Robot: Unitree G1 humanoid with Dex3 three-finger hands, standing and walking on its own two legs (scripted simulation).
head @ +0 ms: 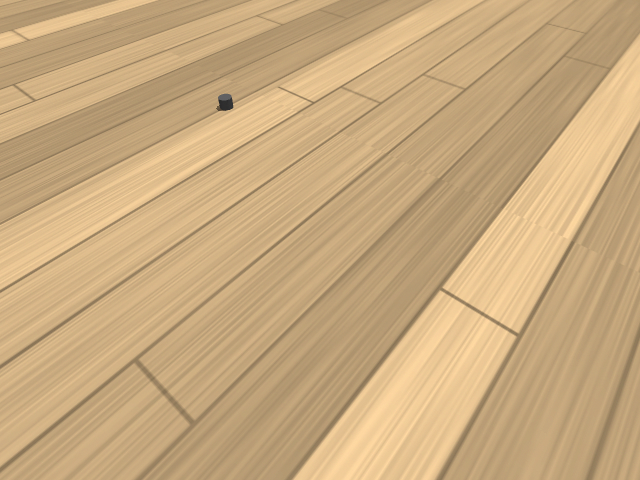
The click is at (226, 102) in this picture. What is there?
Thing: low tin
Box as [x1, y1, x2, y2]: [218, 94, 232, 109]
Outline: 220,95 218,97 220,108 230,109 232,107 231,96 229,94
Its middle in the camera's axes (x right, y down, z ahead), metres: -0.57 -0.83 +2.36
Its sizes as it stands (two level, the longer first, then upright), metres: 0.080 0.080 0.064
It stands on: the floor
